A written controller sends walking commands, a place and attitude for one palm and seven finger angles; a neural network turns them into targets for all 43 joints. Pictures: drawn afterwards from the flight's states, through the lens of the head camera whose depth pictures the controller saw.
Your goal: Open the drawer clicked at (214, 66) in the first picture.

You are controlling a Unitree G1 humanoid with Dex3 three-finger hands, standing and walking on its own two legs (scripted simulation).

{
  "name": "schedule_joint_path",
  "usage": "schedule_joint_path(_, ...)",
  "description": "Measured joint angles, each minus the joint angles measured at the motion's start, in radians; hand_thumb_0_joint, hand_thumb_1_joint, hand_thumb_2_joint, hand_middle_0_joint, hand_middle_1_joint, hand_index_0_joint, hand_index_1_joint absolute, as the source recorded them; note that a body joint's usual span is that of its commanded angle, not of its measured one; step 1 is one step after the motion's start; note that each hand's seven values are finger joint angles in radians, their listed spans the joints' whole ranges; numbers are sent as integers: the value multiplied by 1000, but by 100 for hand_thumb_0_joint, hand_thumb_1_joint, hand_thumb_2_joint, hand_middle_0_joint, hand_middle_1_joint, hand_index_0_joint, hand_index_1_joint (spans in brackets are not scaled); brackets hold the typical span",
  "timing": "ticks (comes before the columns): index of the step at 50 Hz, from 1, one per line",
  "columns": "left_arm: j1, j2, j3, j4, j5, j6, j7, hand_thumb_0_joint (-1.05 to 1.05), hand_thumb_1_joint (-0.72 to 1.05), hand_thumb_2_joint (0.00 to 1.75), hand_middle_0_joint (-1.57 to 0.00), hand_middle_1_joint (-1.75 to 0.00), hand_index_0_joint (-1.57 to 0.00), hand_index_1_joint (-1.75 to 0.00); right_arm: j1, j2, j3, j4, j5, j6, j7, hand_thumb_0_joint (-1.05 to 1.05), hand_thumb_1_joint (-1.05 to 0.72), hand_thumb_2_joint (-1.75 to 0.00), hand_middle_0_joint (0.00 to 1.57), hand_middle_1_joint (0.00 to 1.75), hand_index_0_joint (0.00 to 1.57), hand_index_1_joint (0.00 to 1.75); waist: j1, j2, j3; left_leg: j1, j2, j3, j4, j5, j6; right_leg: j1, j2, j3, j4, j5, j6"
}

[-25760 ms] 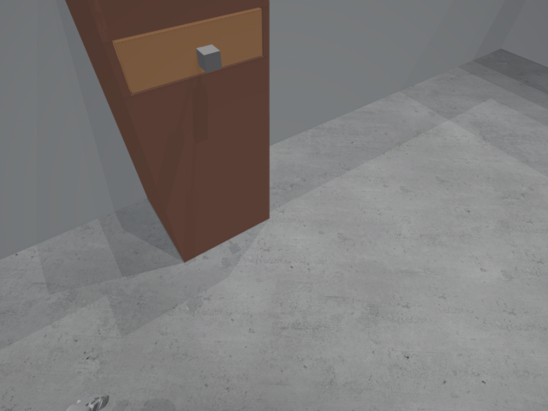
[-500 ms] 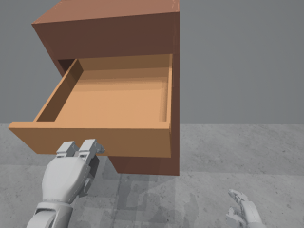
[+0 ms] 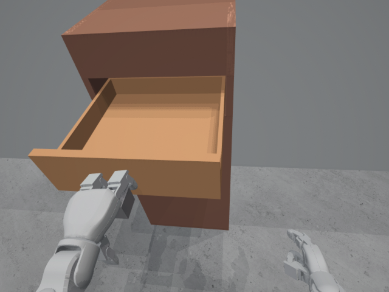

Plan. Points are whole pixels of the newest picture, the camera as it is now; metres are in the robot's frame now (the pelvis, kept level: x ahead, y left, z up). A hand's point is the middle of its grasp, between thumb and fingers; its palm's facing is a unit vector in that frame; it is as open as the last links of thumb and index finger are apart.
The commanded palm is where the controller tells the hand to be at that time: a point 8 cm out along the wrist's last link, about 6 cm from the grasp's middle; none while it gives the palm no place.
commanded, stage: lift the hand off the handle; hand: left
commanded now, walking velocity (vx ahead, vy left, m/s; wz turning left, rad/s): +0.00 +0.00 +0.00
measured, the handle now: (121, 193) +0.27 +0.19 +0.09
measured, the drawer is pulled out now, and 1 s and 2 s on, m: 0.30 0.29 0.29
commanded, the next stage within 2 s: draw the hand back to the body in 1.58 s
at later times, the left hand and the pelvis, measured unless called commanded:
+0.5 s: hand (116, 206) +0.24 +0.18 +0.11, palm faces +0.14 -0.15 -0.98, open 13.8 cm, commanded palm +0.20 +0.19 +0.17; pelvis -0.01 +0.02 +0.00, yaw +0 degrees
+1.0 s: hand (103, 178) +0.25 +0.18 +0.17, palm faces +0.18 -0.11 -0.98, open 13.8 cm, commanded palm +0.21 +0.19 +0.24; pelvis -0.02 +0.00 +0.01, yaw +1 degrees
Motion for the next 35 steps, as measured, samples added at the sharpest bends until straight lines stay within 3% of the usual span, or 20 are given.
schedule_joint_path(7,-51,-34,-41,36,32,20,17,-1,-48,31,-32,-120,-31,-119,21,4,-9,23,1,-1,3,1,-91,-90,20,30,20,29,11,1,6,-8,-9,-3,-1,7,8,-5,-9,-4,-2,5,7)
schedule_joint_path(15,-133,-45,-75,91,37,56,2,-1,-49,31,-32,-120,-33,-120,21,31,8,42,9,2,6,1,-91,-90,20,30,20,29,11,8,4,-4,-18,-1,-8,15,16,-2,-18,-2,-6,12,14)
schedule_joint_path(26,-152,-32,-106,2,26,75,-30,-1,-50,31,-32,-120,-33,-121,0,31,16,35,17,12,27,1,-91,-90,20,30,20,29,15,21,5,35,-22,8,-29,23,22,33,-22,8,-26,23,21)
schedule_joint_path(30,-190,-22,-118,10,9,111,-68,-1,-50,31,-35,-122,-33,-120,-18,24,22,37,26,21,30,1,-91,-90,20,30,20,29,18,25,9,56,-23,8,-49,34,21,52,-22,8,-41,31,21)
schedule_joint_path(35,-226,12,-108,13,-18,116,-118,-1,-50,31,-37,-123,-34,-121,-34,20,30,33,29,19,26,1,-91,-90,20,30,20,29,17,28,19,79,-20,4,-73,49,18,75,-19,4,-61,44,17)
